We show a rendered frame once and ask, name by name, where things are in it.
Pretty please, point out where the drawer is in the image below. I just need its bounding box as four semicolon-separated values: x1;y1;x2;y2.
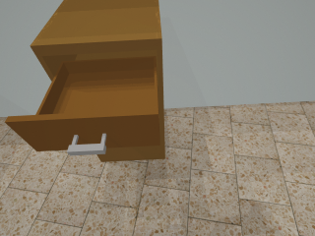
5;56;160;151

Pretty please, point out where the cabinet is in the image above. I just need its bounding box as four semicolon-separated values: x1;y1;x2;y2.
30;0;165;162

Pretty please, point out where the handle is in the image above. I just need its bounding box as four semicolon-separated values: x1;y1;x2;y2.
67;133;107;156

